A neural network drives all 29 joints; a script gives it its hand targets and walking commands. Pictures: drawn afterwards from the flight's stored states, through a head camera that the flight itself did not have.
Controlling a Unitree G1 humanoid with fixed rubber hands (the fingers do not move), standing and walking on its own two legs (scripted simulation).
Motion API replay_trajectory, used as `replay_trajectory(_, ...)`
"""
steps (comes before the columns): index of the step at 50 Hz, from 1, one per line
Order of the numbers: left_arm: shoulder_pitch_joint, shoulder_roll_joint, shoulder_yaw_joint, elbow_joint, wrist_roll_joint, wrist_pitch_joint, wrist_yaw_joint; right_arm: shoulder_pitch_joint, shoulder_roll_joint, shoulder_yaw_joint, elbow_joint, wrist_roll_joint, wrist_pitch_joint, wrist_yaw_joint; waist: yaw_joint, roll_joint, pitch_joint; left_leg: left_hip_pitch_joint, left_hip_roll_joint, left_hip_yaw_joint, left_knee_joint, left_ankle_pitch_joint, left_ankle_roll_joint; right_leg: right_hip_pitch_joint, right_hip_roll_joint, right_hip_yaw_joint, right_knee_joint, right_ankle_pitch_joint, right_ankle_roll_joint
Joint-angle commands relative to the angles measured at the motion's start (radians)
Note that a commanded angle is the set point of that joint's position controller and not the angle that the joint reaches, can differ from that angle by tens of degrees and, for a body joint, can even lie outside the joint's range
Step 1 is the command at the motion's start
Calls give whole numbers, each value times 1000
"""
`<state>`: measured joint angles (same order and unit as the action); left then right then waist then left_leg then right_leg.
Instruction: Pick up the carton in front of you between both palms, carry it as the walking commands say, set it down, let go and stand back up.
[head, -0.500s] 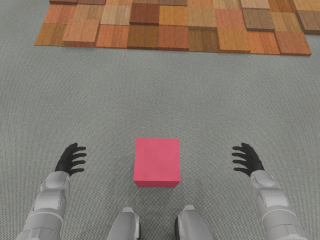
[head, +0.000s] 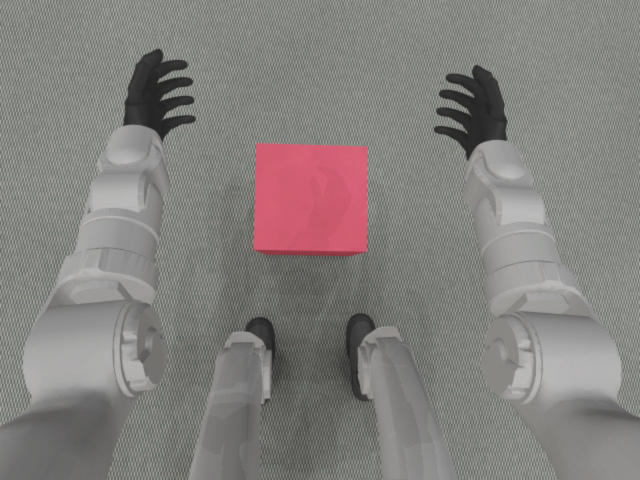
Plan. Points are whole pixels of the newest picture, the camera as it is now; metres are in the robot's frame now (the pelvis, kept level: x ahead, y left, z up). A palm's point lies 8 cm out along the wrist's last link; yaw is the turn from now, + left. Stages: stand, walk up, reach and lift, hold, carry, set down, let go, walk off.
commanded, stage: reach and lift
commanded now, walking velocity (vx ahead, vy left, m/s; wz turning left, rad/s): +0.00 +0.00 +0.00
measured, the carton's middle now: (309, 207) +0.48 +0.00 -0.51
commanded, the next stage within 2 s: none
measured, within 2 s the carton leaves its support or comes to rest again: leaves its support in 1.60 s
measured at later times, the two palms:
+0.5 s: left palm (201, 189) +0.49 +0.19 -0.34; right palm (422, 194) +0.48 -0.20 -0.34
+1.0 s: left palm (219, 198) +0.49 +0.18 -0.45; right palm (402, 201) +0.48 -0.19 -0.44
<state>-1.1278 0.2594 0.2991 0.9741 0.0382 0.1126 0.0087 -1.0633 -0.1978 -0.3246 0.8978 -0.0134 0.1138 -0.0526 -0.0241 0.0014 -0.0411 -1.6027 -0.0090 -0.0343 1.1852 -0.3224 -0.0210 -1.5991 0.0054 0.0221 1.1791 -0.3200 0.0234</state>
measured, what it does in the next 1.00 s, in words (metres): lowers itself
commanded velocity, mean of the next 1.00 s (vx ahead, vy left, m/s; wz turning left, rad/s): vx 0.00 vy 0.00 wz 0.00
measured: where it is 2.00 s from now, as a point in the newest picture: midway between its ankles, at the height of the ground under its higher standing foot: (311, 374)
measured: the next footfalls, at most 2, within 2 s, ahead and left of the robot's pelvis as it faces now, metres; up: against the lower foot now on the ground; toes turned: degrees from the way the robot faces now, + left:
none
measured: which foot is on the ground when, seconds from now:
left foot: down 0.00-1.00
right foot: down 0.00-1.00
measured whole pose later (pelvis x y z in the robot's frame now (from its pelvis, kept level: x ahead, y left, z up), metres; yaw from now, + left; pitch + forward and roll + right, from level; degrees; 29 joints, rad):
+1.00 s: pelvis -0.02 +0.00 -0.26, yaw -1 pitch +38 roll -1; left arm -1.31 0.37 0.01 1.11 -0.26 -0.02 0.11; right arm -1.28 -0.33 -0.04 1.08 0.30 -0.02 -0.13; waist -0.02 -0.01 0.29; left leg -2.30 -0.03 -0.05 2.19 -0.56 -0.04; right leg -2.30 0.04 0.03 2.18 -0.55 0.05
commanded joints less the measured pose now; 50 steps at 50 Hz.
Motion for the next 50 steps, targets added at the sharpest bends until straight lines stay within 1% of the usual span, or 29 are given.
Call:
replay_trajectory(1, -143, 74, 39, -79, 29, -49, 1, -152, -75, -34, -77, -30, -53, 7, 2, 13, -900, 409, -60, 57, -35, 145, -17, 393, 59, -61, -32, 150, 32)
replay_trajectory(4, -95, 53, 42, -79, 32, -71, 7, -109, -58, -38, -60, -37, -78, 6, 1, 13, -880, 297, -59, 52, 61, 181, -19, 284, 60, -56, 63, 181, 33)
replay_trajectory(7, -59, 49, 22, -86, 14, -90, 20, -65, -59, -30, -53, -25, -98, -1, 0, 17, -894, 205, -58, 45, 166, 232, -23, 189, 64, -52, 169, 226, 35)
replay_trajectory(12, -56, 81, -55, -146, -66, -116, 51, -57, -105, 43, -100, 57, -123, -22, 4, 33, -1055, 191, -51, 42, 351, 351, -30, 111, 64, -60, 349, 328, 41)
replay_trajectory(15, -74, 111, -103, -194, -122, -115, 66, -74, -138, 94, -145, 115, -123, -34, 7, 41, -1152, 210, -49, 45, 445, 384, -34, 99, 64, -69, 442, 356, 41)
replay_trajectory(18, -116, 138, -138, -230, -167, -106, 75, -117, -165, 133, -183, 158, -114, -46, 8, 36, -1198, 193, -48, 54, 520, 343, -35, 90, 62, -80, 520, 322, 42)
replay_trajectory(21, -163, 161, -152, -229, -190, -92, 85, -172, -182, 150, -188, 184, -98, -59, 7, 31, -1181, 129, -44, 68, 569, 235, -35, 72, 60, -87, 574, 237, 42)
replay_trajectory(23, -198, 175, -152, -197, -199, -82, 90, -209, -187, 156, -156, 192, -86, -66, 8, 27, -1119, 60, -38, 75, 591, 133, -35, 47, 56, -85, 598, 151, 39)
replay_trajectory(26, -256, 184, -153, -119, -207, -73, 92, -269, -194, 160, -78, 198, -75, -71, 9, 23, -994, -29, -26, 78, 622, -3, -32, -25, 44, -80, 627, 17, 38)
replay_trajectory(28, -299, 185, -159, -60, -213, -74, 91, -315, -199, 165, -19, 203, -77, -71, 9, 21, -918, -73, -17, 73, 648, -62, -28, -73, 36, -76, 652, -43, 36)
replay_trajectory(30, -342, 192, -167, -7, -219, -80, 90, -361, -206, 171, 35, 207, -85, -71, 9, 17, -862, -109, -11, 68, 676, -92, -25, -99, 29, -71, 681, -72, 34)
replay_trajectory(34, -413, 216, -191, 74, -239, -102, 90, -438, -228, 191, 119, 226, -106, -72, 10, 9, -804, -145, -4, 59, 733, -95, -22, -121, 18, -62, 738, -73, 32)
replay_trajectory(36, -442, 226, -208, 94, -253, -114, 90, -467, -238, 205, 141, 241, -119, -73, 10, 8, -803, -143, -2, 57, 761, -76, -21, -117, 14, -60, 765, -54, 32)
replay_trajectory(39, -474, 241, -238, 86, -279, -132, 95, -494, -255, 231, 135, 270, -137, -78, 11, 11, -860, -112, 0, 59, 798, -24, -23, -81, 11, -60, 803, 3, 30)
replay_trajectory(41, -484, 252, -256, 66, -298, -142, 100, -501, -261, 243, 108, 290, -147, -84, 6, 12, -911, -84, -1, 59, 817, 11, -20, -63, 11, -63, 822, 42, 29)
replay_trajectory(42, -488, 255, -258, 53, -300, -145, 102, -501, -259, 247, 93, 295, -150, -87, 9, 19, -912, -96, -5, 60, 824, 18, -19, -63, 12, -59, 826, 54, 27)
replay_trajectory(44, -464, 241, -266, 38, -299, -151, 102, -459, -212, 271, 91, 314, -154, -89, 16, 15, -916, -99, -10, 65, 834, 61, -18, -40, 22, -60, 839, 105, 29)
replay_trajectory(46, -427, 221, -272, 31, -295, -156, 101, -411, -179, 286, 107, 326, -154, -83, 26, 27, -919, -81, -14, 68, 844, 105, -19, -47, 31, -59, 849, 138, 29)
replay_trajectory(48, -399, 196, -278, 23, -295, -158, 100, -386, -167, 284, 91, 321, -156, -81, 26, 40, -933, -54, -17, 67, 842, 132, -22, -63, 37, -63, 848, 147, 32)
replay_trajectory(50, -382, 187, -274, 41, -293, -154, 100, -373, -167, 274, 93, 308, -155, -80, 21, 39, -898, -67, -19, 62, 834, 115, -22, -97, 37, -67, 842, 121, 33)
